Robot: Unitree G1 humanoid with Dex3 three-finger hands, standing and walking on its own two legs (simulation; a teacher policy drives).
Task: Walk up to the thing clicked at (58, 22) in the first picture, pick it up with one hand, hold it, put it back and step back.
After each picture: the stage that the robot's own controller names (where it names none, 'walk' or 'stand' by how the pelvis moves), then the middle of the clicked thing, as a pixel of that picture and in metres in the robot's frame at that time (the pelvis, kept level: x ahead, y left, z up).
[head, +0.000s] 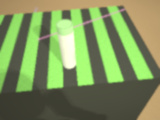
stand; (67, 46) +0.59 +0.10 -0.01
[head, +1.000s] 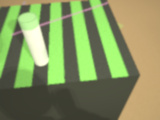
walk; (35, 42) +0.56 +0.25 +0.02
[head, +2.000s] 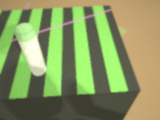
walk; (32, 52) +0.51 +0.24 +0.01
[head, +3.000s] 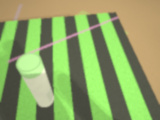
stand; (38, 83) +0.35 +0.19 +0.01
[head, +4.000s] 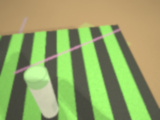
stand; (44, 94) +0.33 +0.17 -0.01
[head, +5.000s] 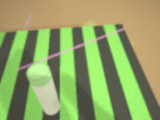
stand; (46, 92) +0.34 +0.17 -0.01
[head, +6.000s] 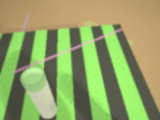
stand; (41, 96) +0.32 +0.18 -0.02
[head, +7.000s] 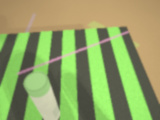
rise first; (45, 100) +0.31 +0.17 -0.01
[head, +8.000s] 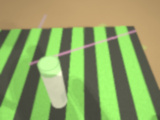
rise first; (54, 84) +0.37 +0.16 -0.01
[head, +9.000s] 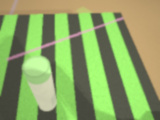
go down; (43, 87) +0.33 +0.15 +0.01
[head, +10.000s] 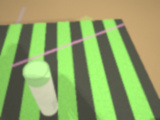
go down; (44, 91) +0.33 +0.15 +0.01
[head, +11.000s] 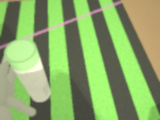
close in; (33, 76) +0.35 +0.16 +0.06
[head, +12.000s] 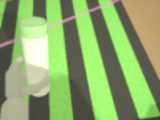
close; (36, 60) +0.40 +0.15 +0.07
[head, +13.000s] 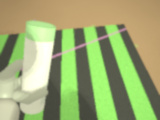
lift; (36, 69) +0.31 +0.15 +0.17
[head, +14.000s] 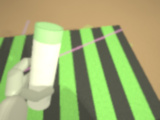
hold; (43, 69) +0.33 +0.13 +0.16
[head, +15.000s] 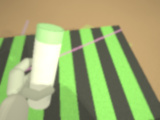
hold; (44, 69) +0.34 +0.13 +0.14
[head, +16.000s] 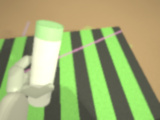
hold; (43, 66) +0.34 +0.13 +0.15
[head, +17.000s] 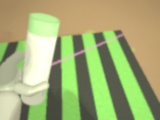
crouch; (38, 62) +0.32 +0.14 +0.19
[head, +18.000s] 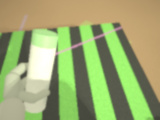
crouch; (39, 72) +0.34 +0.15 +0.11
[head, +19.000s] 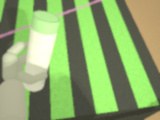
lower; (39, 55) +0.41 +0.14 +0.08
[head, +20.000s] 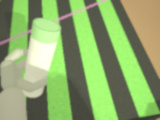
lower; (38, 62) +0.39 +0.13 +0.07
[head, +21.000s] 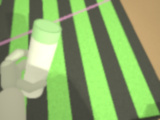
lower; (39, 62) +0.39 +0.14 +0.07
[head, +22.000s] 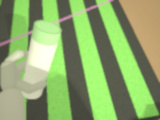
lower; (38, 63) +0.39 +0.14 +0.07
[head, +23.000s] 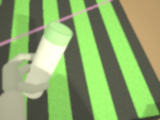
open; (44, 63) +0.39 +0.12 +0.06
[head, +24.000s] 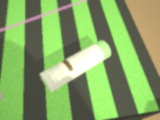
withdraw; (77, 64) +0.41 +0.01 -0.01
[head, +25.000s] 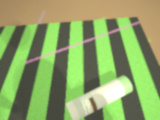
sink last; (99, 97) +0.34 -0.01 -0.05
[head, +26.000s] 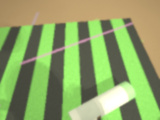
stand; (102, 104) +0.31 -0.03 -0.05
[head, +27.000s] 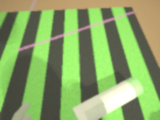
stand; (108, 101) +0.31 -0.05 -0.03
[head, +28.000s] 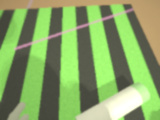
stand; (113, 108) +0.28 -0.06 -0.02
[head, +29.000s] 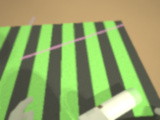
stand; (110, 109) +0.30 -0.07 -0.07
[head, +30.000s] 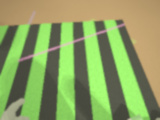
stand; out of the picture +0.21 -0.07 -0.12
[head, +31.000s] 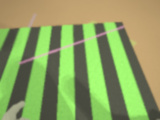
stand; out of the picture +0.18 -0.08 -0.64
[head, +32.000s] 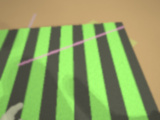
stand; out of the picture +0.17 -0.07 -0.64
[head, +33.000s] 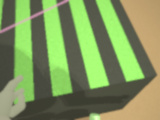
walk; out of the picture +0.22 -0.05 -0.67
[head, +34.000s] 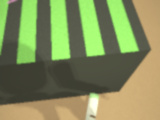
walk; (91, 111) +0.34 -0.03 -0.71
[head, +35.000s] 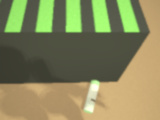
walk; (91, 96) +0.51 -0.10 -0.72
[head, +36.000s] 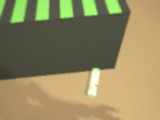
walk; (93, 82) +0.70 -0.04 -0.72
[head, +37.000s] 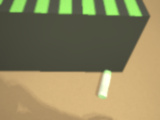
stand; (104, 84) +0.73 -0.19 -0.70
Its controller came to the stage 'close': yes
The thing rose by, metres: 0.20
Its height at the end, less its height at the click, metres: -0.73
